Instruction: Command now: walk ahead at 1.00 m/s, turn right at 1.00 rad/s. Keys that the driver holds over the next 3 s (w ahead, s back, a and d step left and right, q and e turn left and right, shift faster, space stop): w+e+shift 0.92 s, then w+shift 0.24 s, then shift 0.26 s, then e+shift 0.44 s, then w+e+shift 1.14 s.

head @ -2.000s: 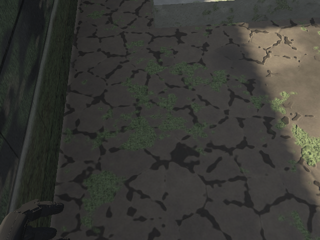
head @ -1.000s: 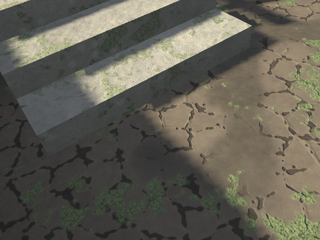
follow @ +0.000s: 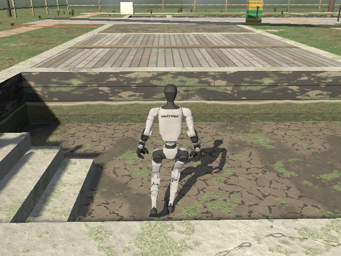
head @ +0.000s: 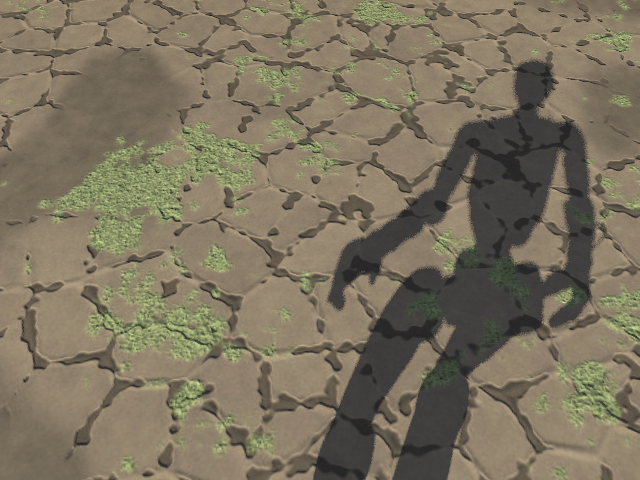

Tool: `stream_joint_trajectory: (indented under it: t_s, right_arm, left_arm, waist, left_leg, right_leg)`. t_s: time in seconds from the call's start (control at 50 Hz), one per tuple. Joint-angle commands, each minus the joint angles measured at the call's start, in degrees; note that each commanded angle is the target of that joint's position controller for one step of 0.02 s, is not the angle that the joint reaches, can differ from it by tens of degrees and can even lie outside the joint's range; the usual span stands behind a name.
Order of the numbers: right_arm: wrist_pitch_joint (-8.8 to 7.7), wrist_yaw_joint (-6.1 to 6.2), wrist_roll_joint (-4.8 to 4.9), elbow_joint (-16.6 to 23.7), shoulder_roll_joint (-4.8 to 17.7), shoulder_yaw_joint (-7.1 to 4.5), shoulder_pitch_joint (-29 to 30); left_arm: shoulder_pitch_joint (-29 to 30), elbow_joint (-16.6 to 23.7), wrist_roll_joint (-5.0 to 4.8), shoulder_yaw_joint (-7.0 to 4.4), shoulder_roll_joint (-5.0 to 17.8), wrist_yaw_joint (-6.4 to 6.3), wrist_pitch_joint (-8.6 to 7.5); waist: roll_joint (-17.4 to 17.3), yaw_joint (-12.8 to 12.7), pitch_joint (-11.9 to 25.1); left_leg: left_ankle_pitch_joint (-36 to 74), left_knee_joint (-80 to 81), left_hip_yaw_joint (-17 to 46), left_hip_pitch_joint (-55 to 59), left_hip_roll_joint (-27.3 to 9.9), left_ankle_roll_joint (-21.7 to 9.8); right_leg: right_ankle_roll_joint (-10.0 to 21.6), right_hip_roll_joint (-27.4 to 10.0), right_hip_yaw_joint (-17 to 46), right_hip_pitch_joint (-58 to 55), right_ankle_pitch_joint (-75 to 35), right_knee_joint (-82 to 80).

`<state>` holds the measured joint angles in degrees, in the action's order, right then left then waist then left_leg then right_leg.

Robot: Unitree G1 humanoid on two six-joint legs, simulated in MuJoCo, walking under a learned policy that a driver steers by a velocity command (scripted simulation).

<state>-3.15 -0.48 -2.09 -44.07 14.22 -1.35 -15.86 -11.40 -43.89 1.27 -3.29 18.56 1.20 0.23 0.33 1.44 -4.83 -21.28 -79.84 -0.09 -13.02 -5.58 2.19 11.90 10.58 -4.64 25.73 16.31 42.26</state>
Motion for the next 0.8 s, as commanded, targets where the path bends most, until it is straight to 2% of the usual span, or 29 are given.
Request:
stream_joint_trajectory:
  t_s: [0.02,0.04,0.08,0.14,0.18,0.24,0.26,0.28,0.3,0.32,0.34,0.36,0.38,0.4,0.42,0.44,0.46,0.5,0.52,0.58,0.62,0.64,0.66,0.7,0.72,0.74,0.76,0.78,0.8]
  right_arm:
    - [-1.50,0.57,-1.34,8.32,9.25,-1.27,3.09]
    - [-0.15,0.48,-2.10,7.70,9.05,-1.19,1.92]
    - [1.41,0.08,-2.19,9.11,7.69,-0.76,4.83]
    - [1.20,-0.54,-1.00,13.77,5.46,0.36,16.96]
    - [0.90,-0.86,-0.36,14.69,5.11,0.65,19.27]
    - [0.62,-0.67,0.30,16.35,6.36,0.48,21.90]
    - [0.51,-0.40,0.41,16.01,7.05,0.22,19.86]
    - [0.41,0.14,0.54,14.88,8.79,-0.52,15.63]
    - [0.16,0.99,0.99,13.10,11.96,-1.93,7.75]
    - [0.11,2.13,1.25,9.98,14.64,-3.40,-5.30]
    - [-0.13,3.39,-0.26,7.45,18.17,-4.91,-17.20]
    - [-0.39,2.96,-2.06,8.34,20.99,-5.15,-12.85]
    - [-0.01,2.12,-1.66,9.73,17.27,-5.48,-4.62]
    - [0.16,1.91,-1.20,10.20,10.95,-4.01,-0.35]
    - [0.18,1.71,-1.24,8.73,8.08,-3.33,-0.03]
    - [-0.17,1.71,-1.31,6.66,7.66,-3.07,-1.38]
    - [-0.65,1.54,-1.18,4.50,6.95,-2.74,-3.20]
    - [-1.97,0.38,0.26,1.24,5.55,-2.37,-5.42]
    - [-2.51,0.02,0.75,0.48,5.43,-2.28,-5.39]
    - [-3.68,-0.18,0.69,-0.26,6.23,-2.21,-2.70]
    - [-3.87,0.06,0.67,-1.40,7.53,-2.43,-4.15]
    - [-3.82,0.27,0.67,-2.13,8.56,-2.60,-6.28]
    - [-3.65,0.49,0.62,-2.62,9.68,-2.77,-7.77]
    - [-2.67,1.22,0.87,-2.48,13.12,-3.42,-9.89]
    - [-1.80,1.69,0.83,-2.12,15.14,-3.88,-9.38]
    - [-0.79,1.97,0.66,-1.32,16.85,-4.30,-7.33]
    - [0.00,1.85,0.50,0.33,17.02,-4.35,-4.17]
    - [0.49,1.12,-0.12,0.50,14.86,-4.22,-3.71]
    - [0.38,0.50,-1.41,3.59,6.35,-2.12,-4.43]
  left_arm:
    - [-6.54,2.05,-0.25,-3.59,11.08,-2.03,-2.44]
    - [-5.40,1.99,-0.65,-2.78,9.23,-2.10,-3.28]
    - [-6.74,1.58,-1.17,-2.16,7.97,-1.49,-4.60]
    - [-9.08,0.91,-0.66,-2.48,8.14,-0.93,-5.36]
    - [-11.64,-0.17,-1.20,-2.86,8.68,-0.44,-5.51]
    - [-13.76,-1.59,-1.72,-3.25,9.65,-0.78,-5.34]
    - [-12.44,-1.47,-1.75,-3.37,10.19,-1.06,-5.19]
    - [-11.96,-1.53,-1.70,-3.64,11.47,-1.20,-5.15]
    - [-10.45,-1.32,-1.17,-4.05,13.54,-1.00,-5.21]
    - [-6.38,-0.58,-0.65,-4.22,14.61,-0.59,-5.53]
    - [-4.62,1.02,-0.13,-2.45,7.48,-0.52,-6.28]
    - [-10.33,4.46,-2.90,-0.24,0.47,-0.70,-6.02]
    - [-10.73,3.25,-1.50,-0.03,4.98,-1.49,-5.17]
    - [-6.26,2.34,-0.09,-0.47,6.99,-1.02,-4.31]
    - [-3.48,2.47,0.59,-0.56,6.80,-0.22,-3.65]
    - [-0.56,3.68,1.19,-0.39,5.59,0.72,-3.02]
    - [0.29,4.70,1.27,0.16,3.54,1.71,-2.20]
    - [3.85,7.66,1.03,1.31,0.45,2.67,-0.95]
    - [5.81,9.05,1.07,1.66,0.03,3.02,-0.67]
    - [10.79,12.45,0.51,2.28,0.29,3.82,-0.59]
    - [15.54,13.64,0.57,2.56,0.82,4.62,-0.53]
    - [17.70,14.10,0.69,2.88,0.20,5.05,-0.67]
    - [18.41,14.00,0.60,2.96,0.02,5.17,-0.83]
    - [15.17,12.35,0.43,2.31,1.65,4.47,-1.05]
    - [10.08,10.83,0.31,1.63,3.24,3.87,-1.15]
    - [0.67,8.19,0.22,0.49,5.39,3.11,-1.23]
    - [-11.98,4.21,0.16,-1.26,8.24,2.04,-1.44]
    - [-15.17,1.76,-0.45,-3.17,10.33,0.41,-1.27]
    - [-9.85,3.14,-1.31,-4.04,15.00,-0.51,-0.67]
  waist:
    - [-5.97,-0.81,5.00]
    - [-6.22,0.96,4.09]
    - [-5.23,1.12,1.62]
    - [-3.84,-2.45,-1.93]
    - [-1.59,-4.53,-0.17]
    - [0.59,-6.11,1.40]
    - [0.85,-4.72,2.63]
    - [1.40,-2.83,5.96]
    - [2.09,1.67,10.90]
    - [2.21,9.77,15.92]
    - [-4.03,13.27,22.08]
    - [-23.61,5.08,29.19]
    - [-18.69,3.06,24.14]
    - [-9.61,2.96,15.97]
    - [-2.84,2.45,9.82]
    - [-1.72,1.91,7.16]
    - [-1.96,0.98,4.55]
    - [-3.34,-0.37,1.93]
    - [-3.44,-0.90,1.21]
    - [-4.58,-3.20,-0.78]
    - [-2.01,-2.45,-3.62]
    - [-1.77,-1.60,-4.24]
    - [-2.00,-1.53,-4.08]
    - [-4.91,-3.91,0.02]
    - [-6.41,-7.16,3.40]
    - [-7.52,-12.03,7.96]
    - [-7.17,-17.08,13.16]
    - [-0.97,-16.25,13.09]
    - [11.13,-8.46,10.10]
  left_leg:
    - [-0.66,2.36,3.97,-28.40,-1.95,0.59]
    - [-1.52,5.36,3.85,-25.23,-2.88,1.51]
    - [-2.72,13.59,2.64,-22.93,-3.65,2.92]
    - [12.68,28.92,0.10,-21.34,-1.53,3.11]
    - [23.18,36.84,-0.74,-17.99,1.03,1.71]
    - [26.18,44.57,-0.33,-13.99,3.70,-0.48]
    - [24.80,47.95,-0.20,-8.65,5.13,-1.13]
    - [21.96,48.56,-0.09,-1.29,7.10,-1.57]
    - [17.44,47.45,0.90,8.30,7.59,-2.04]
    - [13.02,47.36,1.17,21.69,5.54,-2.59]
    - [-4.50,47.00,11.28,34.68,-4.97,-4.15]
    - [-15.41,59.69,43.63,42.12,-21.55,-8.72]
    - [-25.19,63.79,50.36,34.70,-20.80,-10.90]
    - [-25.31,64.00,40.10,26.00,-17.71,-10.93]
    - [-16.22,64.47,31.53,18.33,-15.67,-10.56]
    - [-9.19,65.05,24.75,14.24,-13.81,-9.62]
    - [-4.52,66.15,19.17,10.63,-12.94,-8.92]
    - [4.92,68.44,11.44,8.50,-12.97,-7.45]
    - [10.48,69.50,7.01,7.83,-12.58,-6.81]
    - [24.01,72.12,-6.76,3.85,-8.61,-4.87]
    - [30.66,74.51,-13.14,3.97,-6.22,-3.95]
    - [36.28,74.76,-15.20,5.19,-5.72,-3.37]
    - [47.65,73.48,-16.71,7.28,-5.69,-2.92]
    - [73.97,65.39,-17.42,14.14,-7.05,-2.22]
    - [82.01,57.53,-17.15,15.81,-8.34,-2.15]
    - [86.40,45.69,-16.23,14.46,-9.75,-2.76]
    - [82.03,29.52,-14.68,7.77,-10.29,-3.68]
    - [39.54,9.35,-14.21,-5.17,-4.45,-2.86]
    - [-9.07,-11.58,-12.55,-22.25,3.71,-1.58]
  right_leg:
    - [9.77,-17.92,38.10,-24.74,-6.01,-27.68]
    - [9.48,-16.06,34.86,-19.34,-8.85,-28.20]
    - [9.59,-13.64,32.28,-11.38,-9.97,-30.28]
    - [7.20,-9.49,28.59,-7.31,-15.97,-32.80]
    - [4.89,-9.00,27.73,-10.40,-26.52,-31.63]
    - [2.75,-11.23,29.46,-17.59,-36.35,-29.35]
    - [1.17,-10.74,28.88,-18.27,-42.03,-26.46]
    - [-0.51,-10.35,29.04,-19.42,-50.57,-21.05]
    - [-2.03,-10.30,29.23,-19.04,-54.95,-10.86]
    - [-3.17,-8.61,27.86,-13.48,-52.83,3.12]
    - [-3.72,-4.70,23.83,-4.07,-27.19,23.22]
    - [-5.36,1.03,17.22,10.24,11.80,38.26]
    - [-4.55,-4.88,14.53,16.43,6.09,41.52]
    - [-4.79,-8.60,12.80,16.82,1.05,39.64]
    - [-5.05,-10.59,11.27,16.21,-0.67,37.60]
    - [-5.12,-12.40,11.18,16.07,-0.49,35.97]
    - [-5.38,-13.49,10.75,16.13,-0.14,35.69]
    - [-5.39,-15.97,10.30,19.31,-0.72,34.58]
    - [-5.47,-16.45,9.75,20.48,-2.81,33.58]
    - [-5.61,-16.14,6.55,18.03,-12.12,24.06]
    - [-4.62,-14.45,1.02,14.90,-16.16,13.48]
    - [-3.56,-13.30,-1.84,12.49,-16.88,8.59]
    - [-2.53,-11.40,-4.31,9.44,-17.02,5.36]
    - [-0.85,-6.93,-7.24,3.40,-13.69,2.97]
    - [-0.02,-5.17,-7.05,-2.14,-10.57,2.36]
    - [1.13,-3.66,-5.85,-11.87,-7.47,2.37]
    - [3.19,-3.12,-2.41,-26.68,-5.67,-1.28]
    - [4.85,-5.60,4.24,-38.09,-2.86,-6.12]
    - [6.84,-15.46,22.35,-40.51,-13.19,-3.52]
